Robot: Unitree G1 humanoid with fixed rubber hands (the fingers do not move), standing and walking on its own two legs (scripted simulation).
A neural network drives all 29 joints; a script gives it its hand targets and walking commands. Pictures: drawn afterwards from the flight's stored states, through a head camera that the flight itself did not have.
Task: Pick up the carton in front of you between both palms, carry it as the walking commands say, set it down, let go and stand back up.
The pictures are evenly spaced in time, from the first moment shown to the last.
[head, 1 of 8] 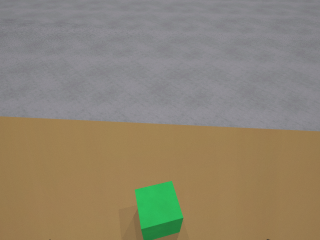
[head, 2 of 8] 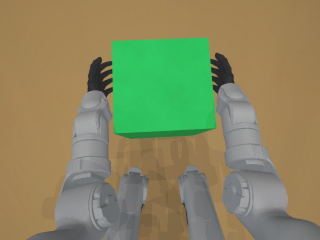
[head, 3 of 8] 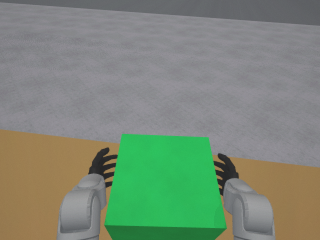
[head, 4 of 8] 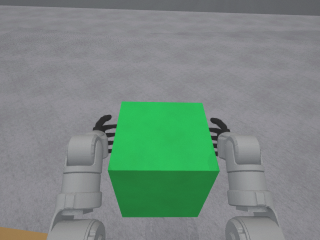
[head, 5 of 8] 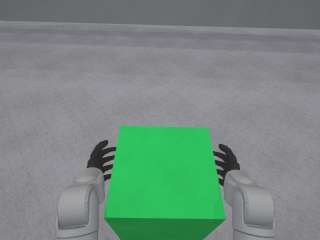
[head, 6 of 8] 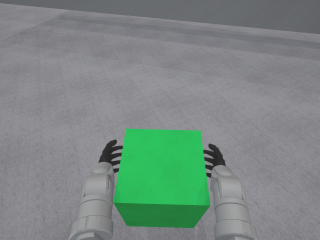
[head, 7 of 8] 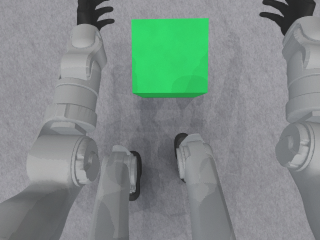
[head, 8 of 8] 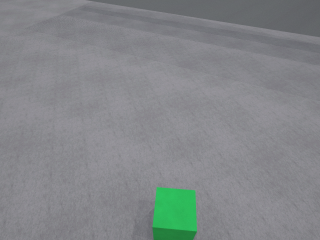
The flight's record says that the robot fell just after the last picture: no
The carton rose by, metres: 0.69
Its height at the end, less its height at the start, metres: -0.12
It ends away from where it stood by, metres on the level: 2.90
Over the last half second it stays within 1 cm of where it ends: yes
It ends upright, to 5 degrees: yes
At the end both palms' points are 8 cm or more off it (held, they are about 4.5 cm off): yes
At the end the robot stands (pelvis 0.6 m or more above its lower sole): yes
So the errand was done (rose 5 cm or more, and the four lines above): yes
